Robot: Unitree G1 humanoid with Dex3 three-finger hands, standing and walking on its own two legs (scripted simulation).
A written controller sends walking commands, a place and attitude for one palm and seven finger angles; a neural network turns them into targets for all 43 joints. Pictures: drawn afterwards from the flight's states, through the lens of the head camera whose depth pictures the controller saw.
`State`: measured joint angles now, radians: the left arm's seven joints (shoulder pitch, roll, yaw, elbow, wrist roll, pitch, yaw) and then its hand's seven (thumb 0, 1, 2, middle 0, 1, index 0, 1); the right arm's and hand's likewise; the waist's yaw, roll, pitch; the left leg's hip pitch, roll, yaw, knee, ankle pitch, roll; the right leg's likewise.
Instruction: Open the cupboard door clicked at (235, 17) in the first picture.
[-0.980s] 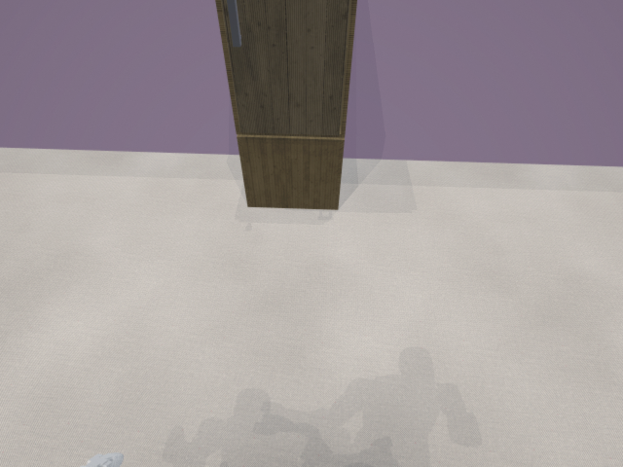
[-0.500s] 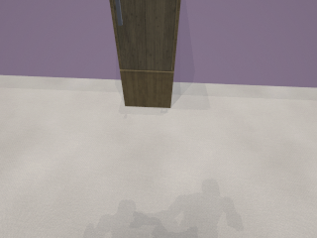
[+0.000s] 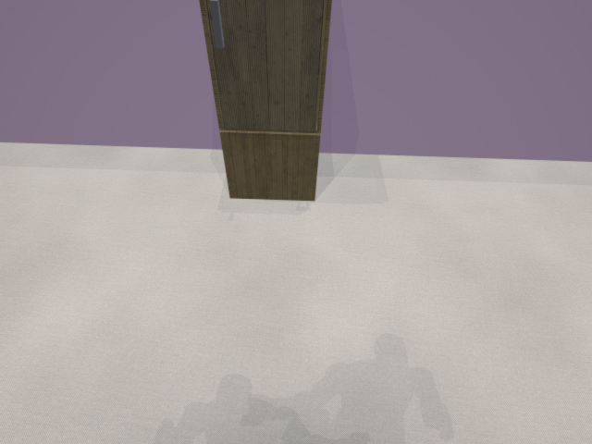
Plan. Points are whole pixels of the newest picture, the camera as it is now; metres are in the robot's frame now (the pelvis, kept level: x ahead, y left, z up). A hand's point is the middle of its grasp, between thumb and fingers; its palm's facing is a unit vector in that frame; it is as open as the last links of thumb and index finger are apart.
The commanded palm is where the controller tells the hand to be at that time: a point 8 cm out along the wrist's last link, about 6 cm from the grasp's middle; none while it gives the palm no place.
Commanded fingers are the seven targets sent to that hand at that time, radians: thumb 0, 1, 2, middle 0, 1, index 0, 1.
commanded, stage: look at it before walking up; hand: left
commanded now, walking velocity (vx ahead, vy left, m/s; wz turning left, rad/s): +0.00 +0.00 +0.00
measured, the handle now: (218, 22) +1.30 +0.32 +0.06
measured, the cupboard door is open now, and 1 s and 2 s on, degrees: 0 0 0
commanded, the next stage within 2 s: walk to a spot facing it in 0.46 s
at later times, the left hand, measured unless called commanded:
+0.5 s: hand out of the picture +0.07 +0.25 -0.16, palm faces -0.04 -0.94 -0.34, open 7.4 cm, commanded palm none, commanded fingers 0.00 0.90 0.90 -0.20 -0.30 -0.20 -0.30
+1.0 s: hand out of the picture +0.05 +0.22 -0.19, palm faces +0.07 -0.99 -0.16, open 7.4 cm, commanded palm none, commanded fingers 0.00 0.90 0.90 -0.20 -0.30 -0.20 -0.30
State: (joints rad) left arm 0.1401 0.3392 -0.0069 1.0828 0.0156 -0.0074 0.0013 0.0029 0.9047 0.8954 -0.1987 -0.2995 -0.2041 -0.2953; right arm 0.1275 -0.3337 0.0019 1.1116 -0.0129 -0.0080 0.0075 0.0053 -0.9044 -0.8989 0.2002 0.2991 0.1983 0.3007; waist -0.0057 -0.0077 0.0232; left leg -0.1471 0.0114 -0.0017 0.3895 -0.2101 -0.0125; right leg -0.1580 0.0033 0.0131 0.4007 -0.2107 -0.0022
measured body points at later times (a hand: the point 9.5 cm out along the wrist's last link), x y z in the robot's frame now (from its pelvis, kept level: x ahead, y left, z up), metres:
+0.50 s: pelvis +0.01 +0.00 +0.00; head +0.01 +0.01 +0.45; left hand +0.08 +0.30 -0.13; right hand +0.08 -0.29 -0.13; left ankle +0.00 +0.13 -0.74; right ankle +0.01 -0.12 -0.74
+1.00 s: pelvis +0.09 +0.04 -0.01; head +0.10 +0.06 +0.44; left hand +0.05 +0.27 -0.17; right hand +0.05 -0.19 -0.15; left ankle +0.03 +0.12 -0.74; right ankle +0.06 -0.09 -0.68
